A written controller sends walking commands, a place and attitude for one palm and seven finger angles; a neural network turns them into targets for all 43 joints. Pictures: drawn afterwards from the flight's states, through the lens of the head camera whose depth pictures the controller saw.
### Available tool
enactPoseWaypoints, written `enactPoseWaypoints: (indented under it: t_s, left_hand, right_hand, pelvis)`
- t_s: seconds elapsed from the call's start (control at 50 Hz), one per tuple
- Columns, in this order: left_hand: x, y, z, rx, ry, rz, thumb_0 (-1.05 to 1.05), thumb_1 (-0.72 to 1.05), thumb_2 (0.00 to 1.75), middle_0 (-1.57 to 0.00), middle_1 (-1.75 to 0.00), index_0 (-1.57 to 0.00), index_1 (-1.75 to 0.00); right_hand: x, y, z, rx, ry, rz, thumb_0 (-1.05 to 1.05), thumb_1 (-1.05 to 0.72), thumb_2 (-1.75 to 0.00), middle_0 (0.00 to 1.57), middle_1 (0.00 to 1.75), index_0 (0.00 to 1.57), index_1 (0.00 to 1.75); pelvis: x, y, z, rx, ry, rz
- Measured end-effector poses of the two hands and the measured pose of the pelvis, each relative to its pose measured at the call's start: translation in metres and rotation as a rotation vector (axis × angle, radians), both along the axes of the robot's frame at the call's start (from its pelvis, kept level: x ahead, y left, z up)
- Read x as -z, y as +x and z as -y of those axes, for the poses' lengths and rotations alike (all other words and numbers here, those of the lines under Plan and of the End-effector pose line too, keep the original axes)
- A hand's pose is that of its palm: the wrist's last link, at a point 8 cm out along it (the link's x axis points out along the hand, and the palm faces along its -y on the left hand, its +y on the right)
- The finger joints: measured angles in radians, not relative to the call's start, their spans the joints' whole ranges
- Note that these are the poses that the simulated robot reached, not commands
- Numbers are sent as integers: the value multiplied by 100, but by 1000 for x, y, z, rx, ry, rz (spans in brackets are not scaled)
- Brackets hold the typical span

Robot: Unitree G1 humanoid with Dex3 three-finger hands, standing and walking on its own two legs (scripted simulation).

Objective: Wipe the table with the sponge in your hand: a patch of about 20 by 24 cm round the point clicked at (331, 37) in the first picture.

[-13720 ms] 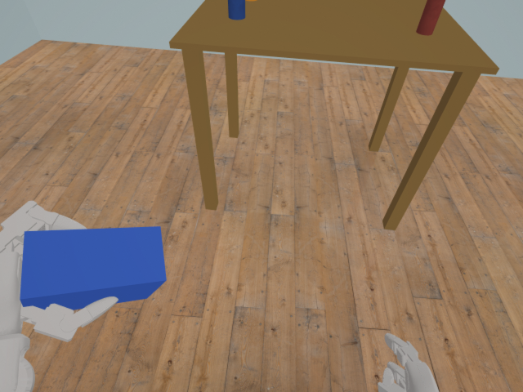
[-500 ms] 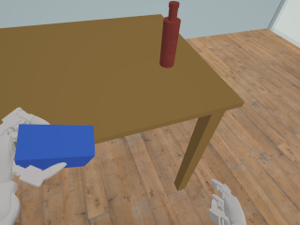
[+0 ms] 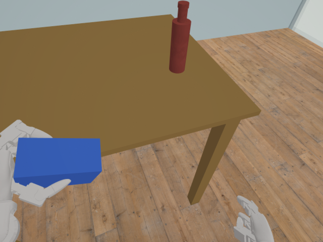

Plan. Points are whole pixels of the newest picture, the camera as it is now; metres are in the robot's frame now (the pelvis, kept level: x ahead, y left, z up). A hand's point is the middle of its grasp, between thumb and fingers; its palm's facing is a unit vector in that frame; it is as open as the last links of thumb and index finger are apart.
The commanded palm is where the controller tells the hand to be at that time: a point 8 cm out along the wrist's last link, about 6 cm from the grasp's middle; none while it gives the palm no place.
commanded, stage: come to a stop and stand still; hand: left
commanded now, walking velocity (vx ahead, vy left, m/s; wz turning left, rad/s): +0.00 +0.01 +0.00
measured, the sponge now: (72, 163) +0.24 +0.20 +0.12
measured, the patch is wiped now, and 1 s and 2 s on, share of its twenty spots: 0.00 0.00 0.00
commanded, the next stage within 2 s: look again from close up in 0.88 s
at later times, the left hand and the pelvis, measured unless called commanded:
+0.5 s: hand (32, 162) +0.22 +0.26 +0.15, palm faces +0.42 -0.84 -0.35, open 10.6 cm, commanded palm +0.15 +0.28 +0.17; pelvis -0.01 +0.00 +0.00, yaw +0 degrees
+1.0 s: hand (32, 161) +0.22 +0.26 +0.15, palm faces +0.40 -0.84 -0.36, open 10.6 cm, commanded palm +0.16 +0.29 +0.17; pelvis +0.00 +0.01 +0.00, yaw +0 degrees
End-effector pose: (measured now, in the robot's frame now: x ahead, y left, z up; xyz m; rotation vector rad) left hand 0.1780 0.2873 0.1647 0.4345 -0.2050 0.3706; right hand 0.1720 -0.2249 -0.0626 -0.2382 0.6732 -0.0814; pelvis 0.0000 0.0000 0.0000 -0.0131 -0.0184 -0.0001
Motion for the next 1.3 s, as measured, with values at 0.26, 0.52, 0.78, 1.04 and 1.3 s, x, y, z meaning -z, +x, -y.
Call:
enactPoseWaypoints:
  t_s: [0.26,0.52,0.78,1.04,1.3]
  left_hand:
    - [13,-7,15,86,-7,-18,-1,-54,101,-68,-134,-70,-133]
    - [-3,-2,-9,17,17,101,-2,-55,101,-69,-133,-71,-132]
    - [2,5,-13,41,-3,64,-2,-55,101,-69,-133,-71,-133]
    - [2,1,-15,-1,-6,35,-1,-54,101,-69,-134,-70,-133]
    - [0,1,-6,7,2,25,-2,-54,101,-69,-134,-70,-133]
  right_hand:
    - [12,-27,-5,2,61,7,1,-91,-90,20,30,20,30]
    - [-2,-11,-6,-41,-24,15,1,-91,-90,20,30,20,30]
    - [-12,9,-21,-38,-10,51,1,-91,-90,20,30,20,30]
    - [2,2,-25,-41,13,-21,1,-90,-90,20,30,20,30]
    - [-2,5,-9,-22,-9,-10,1,-91,-90,20,30,20,30]
  pelvis:
    - [5,-10,-2,12,9,10]
    - [3,-5,-2,-2,-3,20]
    - [2,2,-10,-2,-5,17]
    - [1,3,-9,-9,-4,11]
    - [0,4,-3,-14,-4,3]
